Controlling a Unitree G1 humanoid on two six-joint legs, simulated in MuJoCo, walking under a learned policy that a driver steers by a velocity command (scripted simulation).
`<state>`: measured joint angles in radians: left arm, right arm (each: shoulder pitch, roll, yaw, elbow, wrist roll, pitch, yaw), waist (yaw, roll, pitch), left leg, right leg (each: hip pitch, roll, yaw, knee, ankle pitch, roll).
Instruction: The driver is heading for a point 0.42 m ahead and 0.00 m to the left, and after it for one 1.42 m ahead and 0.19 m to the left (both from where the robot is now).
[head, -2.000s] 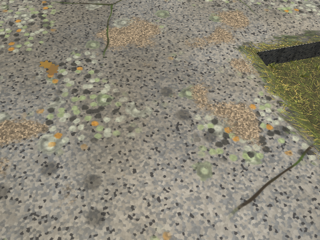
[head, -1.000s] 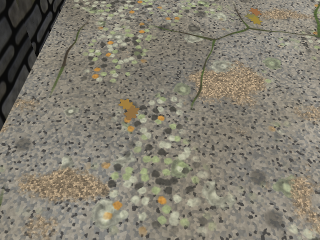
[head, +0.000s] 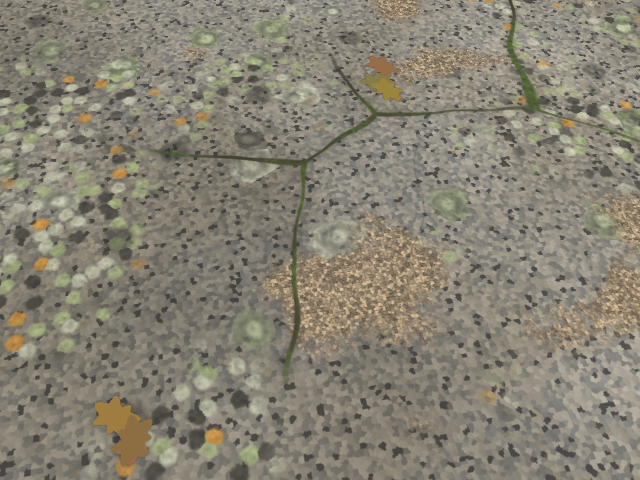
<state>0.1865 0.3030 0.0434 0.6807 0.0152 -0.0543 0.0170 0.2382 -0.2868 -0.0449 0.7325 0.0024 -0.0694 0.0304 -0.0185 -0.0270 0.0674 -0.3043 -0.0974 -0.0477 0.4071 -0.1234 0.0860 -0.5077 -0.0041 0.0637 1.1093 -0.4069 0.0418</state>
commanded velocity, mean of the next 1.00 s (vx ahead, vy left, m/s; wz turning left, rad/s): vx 0.05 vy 0.00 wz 0.17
